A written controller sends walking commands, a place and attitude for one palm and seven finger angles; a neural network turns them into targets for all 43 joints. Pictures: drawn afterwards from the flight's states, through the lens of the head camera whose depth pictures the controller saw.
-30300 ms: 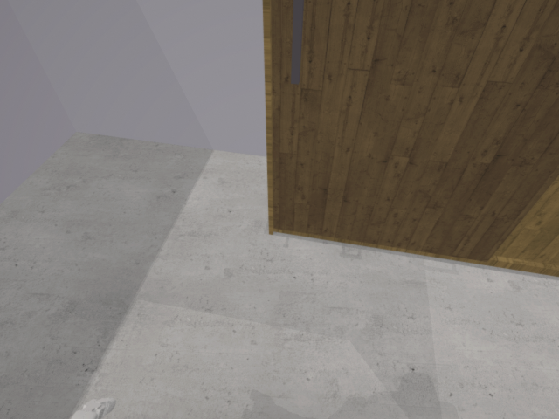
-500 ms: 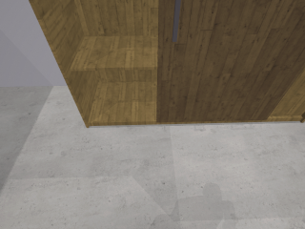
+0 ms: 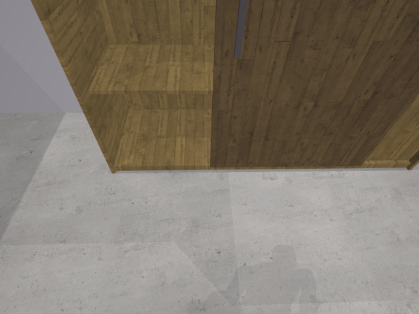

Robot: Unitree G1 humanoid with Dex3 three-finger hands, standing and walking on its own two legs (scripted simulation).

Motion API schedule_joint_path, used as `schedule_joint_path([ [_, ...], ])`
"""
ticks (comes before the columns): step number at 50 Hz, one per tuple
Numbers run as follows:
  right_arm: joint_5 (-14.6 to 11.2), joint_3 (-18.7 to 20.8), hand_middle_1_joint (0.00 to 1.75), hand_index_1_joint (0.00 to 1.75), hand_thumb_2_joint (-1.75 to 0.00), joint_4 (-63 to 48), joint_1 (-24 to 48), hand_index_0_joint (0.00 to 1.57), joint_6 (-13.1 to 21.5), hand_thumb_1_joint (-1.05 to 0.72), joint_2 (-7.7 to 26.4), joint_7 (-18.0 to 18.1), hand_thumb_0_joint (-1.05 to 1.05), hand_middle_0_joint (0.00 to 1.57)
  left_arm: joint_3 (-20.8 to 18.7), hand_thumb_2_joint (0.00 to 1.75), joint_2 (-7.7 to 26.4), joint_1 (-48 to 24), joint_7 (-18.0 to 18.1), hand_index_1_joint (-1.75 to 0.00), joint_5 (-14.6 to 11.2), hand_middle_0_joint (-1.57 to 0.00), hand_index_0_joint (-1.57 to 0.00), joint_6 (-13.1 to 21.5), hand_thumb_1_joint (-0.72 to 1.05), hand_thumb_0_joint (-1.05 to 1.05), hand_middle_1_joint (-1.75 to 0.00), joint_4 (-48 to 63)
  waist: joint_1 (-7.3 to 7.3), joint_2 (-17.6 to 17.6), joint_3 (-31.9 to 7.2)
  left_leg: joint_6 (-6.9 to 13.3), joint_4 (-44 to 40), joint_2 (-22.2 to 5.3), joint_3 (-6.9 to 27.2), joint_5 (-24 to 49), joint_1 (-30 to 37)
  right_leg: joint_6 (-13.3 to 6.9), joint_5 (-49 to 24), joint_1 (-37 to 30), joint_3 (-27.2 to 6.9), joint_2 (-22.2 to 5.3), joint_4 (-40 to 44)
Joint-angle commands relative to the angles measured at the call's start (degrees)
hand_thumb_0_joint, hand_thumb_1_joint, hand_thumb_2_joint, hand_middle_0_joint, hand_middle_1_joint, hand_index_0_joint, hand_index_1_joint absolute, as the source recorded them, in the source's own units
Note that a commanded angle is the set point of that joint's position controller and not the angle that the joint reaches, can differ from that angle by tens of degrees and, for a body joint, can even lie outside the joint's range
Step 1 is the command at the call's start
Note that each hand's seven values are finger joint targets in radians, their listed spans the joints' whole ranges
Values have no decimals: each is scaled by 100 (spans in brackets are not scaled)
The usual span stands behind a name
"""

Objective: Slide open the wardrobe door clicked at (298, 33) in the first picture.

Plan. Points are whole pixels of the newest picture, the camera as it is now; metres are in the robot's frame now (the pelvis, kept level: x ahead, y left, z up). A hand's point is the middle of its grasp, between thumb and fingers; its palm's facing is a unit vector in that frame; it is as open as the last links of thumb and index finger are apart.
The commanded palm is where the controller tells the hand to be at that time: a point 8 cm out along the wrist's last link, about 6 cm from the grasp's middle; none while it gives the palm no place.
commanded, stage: look to check the result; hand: left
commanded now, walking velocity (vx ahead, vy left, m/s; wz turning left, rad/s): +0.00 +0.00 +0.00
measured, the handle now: (240, 16) +0.96 -0.05 +0.13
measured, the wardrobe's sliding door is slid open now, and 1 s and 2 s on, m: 0.57 0.57 0.57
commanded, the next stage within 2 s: stand and wait in 0.42 s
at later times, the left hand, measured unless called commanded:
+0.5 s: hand out of the picture +0.07 +0.19 -0.17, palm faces +0.00 -0.97 -0.24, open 7.4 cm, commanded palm none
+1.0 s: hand out of the picture +0.09 +0.21 -0.16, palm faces -0.01 -0.96 -0.30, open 7.4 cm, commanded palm none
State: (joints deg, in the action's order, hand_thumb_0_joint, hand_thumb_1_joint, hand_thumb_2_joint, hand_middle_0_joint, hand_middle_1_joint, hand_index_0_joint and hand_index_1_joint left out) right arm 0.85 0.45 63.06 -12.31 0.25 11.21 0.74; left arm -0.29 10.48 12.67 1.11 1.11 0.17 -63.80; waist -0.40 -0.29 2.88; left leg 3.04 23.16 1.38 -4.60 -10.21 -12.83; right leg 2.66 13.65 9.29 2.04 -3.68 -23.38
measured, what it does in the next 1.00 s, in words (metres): stands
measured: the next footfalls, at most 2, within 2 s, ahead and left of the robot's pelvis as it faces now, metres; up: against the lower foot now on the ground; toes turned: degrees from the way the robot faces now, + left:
none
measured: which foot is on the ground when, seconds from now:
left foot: down 0.00-1.00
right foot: down 0.00-1.00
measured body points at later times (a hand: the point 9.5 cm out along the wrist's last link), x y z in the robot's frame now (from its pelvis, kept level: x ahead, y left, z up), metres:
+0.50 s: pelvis +0.03 -0.01 +0.00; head +0.04 -0.01 +0.45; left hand +0.07 +0.24 -0.15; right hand +0.08 -0.27 -0.15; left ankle +0.03 +0.08 -0.74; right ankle -0.01 -0.15 -0.74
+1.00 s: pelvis +0.03 -0.02 +0.01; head +0.04 -0.02 +0.45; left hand +0.09 +0.26 -0.14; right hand +0.10 -0.30 -0.14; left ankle +0.03 +0.08 -0.74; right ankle -0.01 -0.15 -0.74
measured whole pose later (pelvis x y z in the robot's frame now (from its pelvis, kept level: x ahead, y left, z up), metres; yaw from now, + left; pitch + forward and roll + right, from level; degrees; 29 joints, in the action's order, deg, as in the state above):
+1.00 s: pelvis +0.03 -0.02 +0.01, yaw +0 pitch -1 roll +0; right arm 0.7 0.3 64.3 -7.0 0.5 16.9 0.5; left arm -0.7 16.8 8.2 0.4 0.8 0.9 -64.3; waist -0.2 -0.4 2.9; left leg 1.0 18.3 0.1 -3.5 -10.1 -7.1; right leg 1.0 13.4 2.9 3.1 -2.0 -17.5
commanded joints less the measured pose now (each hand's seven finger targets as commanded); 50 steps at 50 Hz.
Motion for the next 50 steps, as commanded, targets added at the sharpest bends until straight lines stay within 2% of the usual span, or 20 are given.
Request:
schedule_joint_path([
  [1,1,123,30,30,-90,-204,-146,20,79,-90,759,51,0,20,-121,90,797,205,43,-30,-28,-20,-20,115,90,0,-30,147,-4,6,-227,-19,-499,-765,776,614,350,-252,-490,106,-351,-337,437],
  [2,0,116,30,30,-90,-189,-153,20,82,-90,787,51,0,20,-117,90,822,176,40,-30,-33,-20,-20,114,90,0,-30,147,-7,97,-260,-25,-509,-767,773,624,361,-248,-480,53,-351,-345,449],
  [11,-6,110,30,30,-90,-113,-19,20,97,-90,885,57,0,20,-135,90,957,54,41,-30,-41,-20,-20,139,90,0,-30,124,7,-86,-304,-30,-494,-798,758,1117,505,-259,-867,-168,-325,-391,504],
  [13,-5,107,30,30,-90,-105,34,20,102,-90,934,61,0,20,-127,90,991,46,41,-30,-49,-20,-20,143,90,0,-30,111,13,14,-348,-31,-484,-794,762,1203,587,-263,-941,-192,-341,-398,521],
  [16,-7,109,30,30,-90,-101,103,20,93,-90,954,58,0,20,-132,90,1025,-19,37,-30,-42,-20,-20,136,90,0,-30,116,10,38,-212,-49,-527,-803,747,1146,569,-260,-891,-146,-329,-400,557],
  [23,-6,117,30,30,-90,-102,179,20,119,-90,1116,66,0,20,-159,90,1165,-112,27,-30,-49,-20,-20,169,90,0,-30,145,6,31,-415,-55,-526,-831,740,1403,711,-286,-1182,-351,-351,-415,587],
  [30,-15,146,30,30,-90,-143,334,20,115,-90,1256,60,0,20,-185,90,1304,-190,15,-30,-33,-20,-20,186,90,0,-30,173,12,-32,-298,-66,-560,-841,744,1350,743,-304,-1219,-325,-352,-429,694],
  [34,-7,153,30,30,-90,-155,415,20,123,-90,1348,56,0,20,-182,90,1376,-270,3,-30,-47,-20,-20,191,90,0,-30,183,13,48,-305,-71,-612,-849,755,1299,761,-322,-1193,-365,-372,-448,738],
  [40,-23,169,30,30,-90,-192,486,20,129,-90,1482,56,0,20,-215,90,1527,-356,-1,-30,-41,-20,-20,217,90,0,-30,226,10,8,-495,-85,-557,-885,738,1534,866,-343,-1533,-514,-346,-473,740],
  [46,-19,166,30,30,-90,-200,591,20,117,-90,1576,42,0,20,-205,90,1633,-481,-21,-30,-48,-20,-20,204,90,0,-30,232,2,-3,-351,-104,-664,-896,767,1283,815,-346,-1269,-459,-367,-480,845],
  [49,-14,172,30,30,-90,-218,656,20,120,-90,1665,38,0,20,-205,90,1690,-528,-30,-30,-55,-20,-20,205,90,0,-30,237,9,63,-397,-110,-685,-902,773,1254,847,-356,-1238,-474,-391,-486,870],
  [50,-25,175,30,30,-90,-225,650,20,117,-90,1663,35,0,20,-220,90,1722,-539,-27,-30,-40,-20,-20,213,90,0,-30,252,5,-32,-456,-106,-671,-905,784,1298,859,-355,-1292,-511,-392,-478,874],
])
